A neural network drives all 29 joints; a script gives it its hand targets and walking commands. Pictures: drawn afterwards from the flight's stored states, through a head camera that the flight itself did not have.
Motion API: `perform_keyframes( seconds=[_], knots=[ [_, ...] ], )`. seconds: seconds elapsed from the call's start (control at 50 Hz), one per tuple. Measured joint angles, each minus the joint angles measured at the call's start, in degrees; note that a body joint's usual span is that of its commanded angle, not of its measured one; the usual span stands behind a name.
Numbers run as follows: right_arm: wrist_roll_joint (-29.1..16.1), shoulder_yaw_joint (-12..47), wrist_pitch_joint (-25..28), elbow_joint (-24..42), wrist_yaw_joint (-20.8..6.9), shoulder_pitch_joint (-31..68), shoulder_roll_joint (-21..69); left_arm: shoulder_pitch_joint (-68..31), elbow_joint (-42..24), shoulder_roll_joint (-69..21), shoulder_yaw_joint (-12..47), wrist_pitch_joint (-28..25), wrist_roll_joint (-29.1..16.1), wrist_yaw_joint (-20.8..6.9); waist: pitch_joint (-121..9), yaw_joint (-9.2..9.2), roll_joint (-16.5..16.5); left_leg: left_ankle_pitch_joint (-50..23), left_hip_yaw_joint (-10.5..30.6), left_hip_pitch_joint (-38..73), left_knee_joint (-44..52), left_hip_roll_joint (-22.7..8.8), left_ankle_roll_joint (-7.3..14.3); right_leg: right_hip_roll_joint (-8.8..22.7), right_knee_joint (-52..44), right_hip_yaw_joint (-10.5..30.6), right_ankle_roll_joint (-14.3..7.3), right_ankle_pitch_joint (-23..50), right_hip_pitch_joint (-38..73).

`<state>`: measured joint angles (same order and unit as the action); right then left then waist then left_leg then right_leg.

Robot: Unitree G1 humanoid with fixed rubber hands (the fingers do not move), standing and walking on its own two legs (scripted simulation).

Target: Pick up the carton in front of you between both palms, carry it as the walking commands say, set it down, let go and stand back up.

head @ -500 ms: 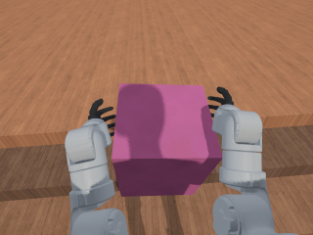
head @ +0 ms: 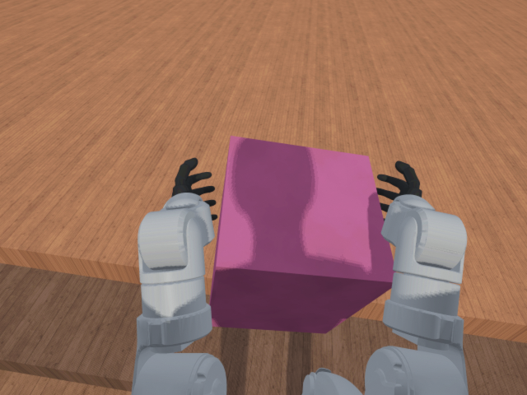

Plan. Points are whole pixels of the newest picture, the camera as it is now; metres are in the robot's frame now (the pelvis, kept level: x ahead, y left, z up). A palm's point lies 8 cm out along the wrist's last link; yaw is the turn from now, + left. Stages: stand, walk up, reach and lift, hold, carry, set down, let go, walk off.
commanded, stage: carry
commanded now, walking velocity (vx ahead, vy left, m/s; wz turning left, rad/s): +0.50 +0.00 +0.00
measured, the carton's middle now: (283, 245) +0.35 +0.02 +0.07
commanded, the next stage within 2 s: none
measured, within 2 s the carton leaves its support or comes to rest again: neither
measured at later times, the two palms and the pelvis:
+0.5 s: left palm (229, 22) +0.70 +0.15 +0.29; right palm (385, 37) +0.67 -0.15 +0.30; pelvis +0.34 +0.04 +0.13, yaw +1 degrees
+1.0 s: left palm out of the picture +0.99 +0.13 +0.40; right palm out of the picture +1.04 -0.17 +0.40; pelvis +0.68 -0.05 +0.25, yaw +1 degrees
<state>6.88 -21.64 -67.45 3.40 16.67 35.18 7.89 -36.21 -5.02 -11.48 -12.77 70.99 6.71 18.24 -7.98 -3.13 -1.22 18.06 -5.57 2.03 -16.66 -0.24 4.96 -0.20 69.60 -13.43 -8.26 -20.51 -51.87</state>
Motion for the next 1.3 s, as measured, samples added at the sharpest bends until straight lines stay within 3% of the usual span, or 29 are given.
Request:
perform_keyframes(
  seconds=[0.04,0.08,0.12,0.16,0.22,0.3,0.34,0.4,0.42,0.44,0.46,0.5,0.54,0.6,0.66,0.74,0.8,0.84,0.88,0.92,0.96,1.0,1.06,1.16,1.24,1.3],
  knots=[
    [0.3,-0.8,-0.1,-0.1,0.1,-1.1,-0.4,-0.4,2.7,-1.0,0.0,-1.1,0.5,0.0,0.8,-2.12,0.5,-3.8,-0.6,-6.6,-16.6,-0.7,-1.2,-1.8,-9.1,0.4,0.5,-1.0,9.1],
    [1.1,-1.5,0.5,0.0,-0.1,-1.3,-1.2,-1.3,4.6,-2.2,0.3,-2.9,1.1,0.3,3.5,-4.33,1.2,-5.1,6.3,-21.2,-52.9,1.6,-3.4,-2.2,-11.0,0.7,0.1,-3.6,12.8],
    [2.0,-1.9,1.2,0.9,-0.3,-2.0,-0.2,0.5,3.7,-2.8,0.5,-4.4,0.8,0.9,5.2,-5.95,1.7,-2.3,11.0,-32.9,-79.3,4.7,-1.8,-2.8,-15.3,1.7,0.0,-3.8,17.9],
    [2.7,-2.0,2.3,2.3,-0.2,-2.3,2.5,2.9,0.4,-2.5,-0.6,-5.4,-0.5,0.5,6.7,-5.96,1.6,-1.2,12.3,-42.1,-89.3,4.4,-0.4,-2.9,-21.5,3.5,1.5,-2.8,23.9],
    [4.7,-1.4,3.6,3.5,0.3,-2.1,4.4,3.8,-1.3,-2.2,-1.5,-6.9,-1.5,-1.2,7.7,-4.74,1.3,1.7,10.0,-53.0,-86.8,1.3,0.2,-1.4,-30.9,5.6,2.6,-1.6,33.0],
    [5.6,1.5,3.3,4.9,1.0,-0.6,2.0,2.3,-2.5,-2.1,-0.6,-7.2,-0.9,-1.4,6.6,-3.15,2.5,6.4,2.8,-65.4,-85.8,-1.8,1.4,1.2,-40.9,7.3,4.0,-1.3,42.5],
    [4.4,2.8,2.5,6.1,1.4,0.7,1.1,1.7,-4.5,-1.5,-0.7,-6.7,-1.1,-1.7,6.2,-1.97,2.8,6.5,-1.0,-67.4,-76.9,-3.0,1.7,2.4,-46.2,8.1,5.1,-1.1,47.2],
    [1.3,5.0,1.1,5.0,2.2,3.0,0.6,1.6,-7.1,0.1,-2.6,-4.9,-1.2,-3.0,5.3,2.45,2.2,0.7,-4.9,-61.1,-54.8,-1.0,2.9,4.0,-50.8,7.6,5.5,1.9,52.1],
    [0.1,5.8,0.7,3.8,2.4,3.3,0.6,2.0,-7.2,0.7,-3.7,-4.3,-1.4,-3.7,5.1,4.98,1.1,5.1,-5.4,-55.7,-50.4,0.8,2.8,5.3,-46.7,7.2,5.2,3.3,51.1],
    [-1.1,6.6,0.0,2.5,2.5,3.9,0.6,2.3,-7.2,1.4,-5.0,-3.6,-1.5,-4.5,4.9,7.25,0.5,3.2,-5.0,-48.4,-43.4,2.4,3.3,6.4,-38.3,7.6,5.1,7.2,47.7],
    [-2.4,7.2,-0.8,1.5,2.7,4.9,0.5,2.3,-7.1,2.0,-6.3,-3.1,-1.5,-5.5,4.8,9.27,1.0,-1.5,-3.5,-44.0,-38.7,2.8,4.1,5.2,-25.3,9.9,5.3,9.3,42.5],
    [-4.7,7.7,-1.1,0.8,2.5,5.0,0.9,2.2,-6.3,2.9,-8.2,-3.5,-1.1,-6.8,5.6,12.34,-0.9,4.2,-2.6,-40.1,-37.0,4.3,3.2,0.9,3.7,16.7,5.3,7.8,31.7],
    [-5.4,7.9,-0.8,-0.4,2.7,3.4,1.5,3.3,-5.4,2.1,-9.8,-3.6,0.0,-7.7,5.3,13.83,-3.3,2.8,-2.7,-35.5,-32.8,5.5,1.2,-1.8,22.1,19.1,4.1,4.6,23.4],
    [-6.2,6.7,-0.7,-1.7,1.8,2.7,1.2,4.9,-6.8,-1.4,-11.3,-3.5,1.1,-8.3,5.3,13.78,-2.1,0.7,-0.6,-27.7,-24.4,4.6,-0.8,-3.0,30.6,16.7,3.4,-1.3,12.1],
    [-6.3,6.6,0.9,-0.6,0.9,3.5,0.5,4.8,-9.3,-2.1,-9.9,-4.5,2.0,-7.7,6.1,12.71,-0.3,0.7,1.6,-20.4,-17.6,2.4,-1.6,-0.6,28.3,14.7,2.9,-6.5,2.6],
    [-5.5,6.5,2.3,0.2,0.9,4.5,0.0,3.5,-9.9,-0.3,-6.7,-4.3,1.7,-6.4,4.4,10.33,-0.8,2.0,3.6,-11.2,-9.9,-0.5,-3.0,2.7,30.9,13.3,1.7,-10.4,-9.8],
    [-4.2,5.4,1.1,0.2,1.1,4.6,-0.7,2.6,-7.9,0.3,-4.4,-3.1,1.4,-5.0,2.2,7.58,-0.1,1.1,4.5,-3.0,-0.6,-3.8,-4.2,5.0,13.2,9.1,1.4,-5.6,-10.7],
    [-2.5,3.7,0.1,-1.0,1.0,4.9,-1.1,0.9,-4.8,0.6,-2.8,-1.7,1.6,-3.8,0.9,4.53,0.5,0.4,4.4,0.0,0.7,-6.1,-4.8,4.3,0.1,6.2,1.6,0.8,-5.4],
    [-0.8,2.1,-0.5,-2.1,1.0,4.7,-1.3,-0.7,-1.7,0.8,-1.6,-0.6,1.2,-2.5,0.9,-0.06,-0.4,0.0,4.3,-2.9,-11.9,-7.1,-4.3,1.5,-11.4,5.9,1.1,4.7,3.2],
    [0.6,1.5,-0.2,-2.9,0.8,4.8,-2.0,-1.9,0.2,0.6,-0.5,-0.6,0.8,-0.8,2.9,-4.41,-0.2,-1.3,8.4,-13.9,-40.7,-4.4,-4.4,0.5,-9.9,6.3,1.7,6.1,4.8],
    [2.3,0.0,-0.5,-2.7,0.6,4.0,-1.5,-1.1,1.4,-0.1,0.2,-1.1,-0.3,0.5,4.5,-5.71,1.8,-0.2,12.3,-25.1,-64.9,-0.1,-2.9,0.0,-11.5,5.5,2.3,4.5,8.3],
    [4.2,-2.1,-1.1,-2.2,0.6,2.8,0.6,-0.1,2.3,-0.7,-0.5,-1.2,-1.0,0.9,5.2,-5.87,3.2,-1.7,12.6,-31.8,-74.8,1.4,-1.4,-1.0,-15.8,5.3,2.9,4.0,12.7],
    [4.9,-2.7,-0.9,-0.3,0.7,1.0,2.5,0.1,1.8,-1.4,-2.4,-1.5,-1.6,-0.1,5.6,-4.57,2.9,2.1,9.4,-38.9,-72.3,0.8,-0.9,-1.4,-22.8,6.3,3.1,4.7,18.0],
    [3.6,-0.9,0.4,5.2,1.3,2.1,1.2,-2.3,-2.1,-2.6,-2.4,-4.4,-0.6,-1.3,5.8,-1.07,2.2,6.9,4.0,-43.0,-50.7,-1.3,-1.7,-0.4,-31.9,7.4,3.2,4.8,25.1],
    [1.0,1.1,0.0,4.6,1.4,4.2,-1.3,-2.4,-3.7,-2.7,-2.8,-5.0,0.7,-2.3,3.3,0.8,2.4,0.2,2.1,-39.3,-31.8,-1.8,-1.7,-0.4,-35.7,8.1,4.7,2.7,30.4],
    [-1.0,2.0,-1.1,0.4,1.2,5.9,-2.0,-1.4,-3.4,-1.6,-3.6,-3.1,1.2,-2.8,1.0,2.92,1.3,-5.0,-0.1,-32.1,-18.2,-0.5,-1.3,0.3,-34.5,8.6,5.6,-1.8,34.2]
  ],
)
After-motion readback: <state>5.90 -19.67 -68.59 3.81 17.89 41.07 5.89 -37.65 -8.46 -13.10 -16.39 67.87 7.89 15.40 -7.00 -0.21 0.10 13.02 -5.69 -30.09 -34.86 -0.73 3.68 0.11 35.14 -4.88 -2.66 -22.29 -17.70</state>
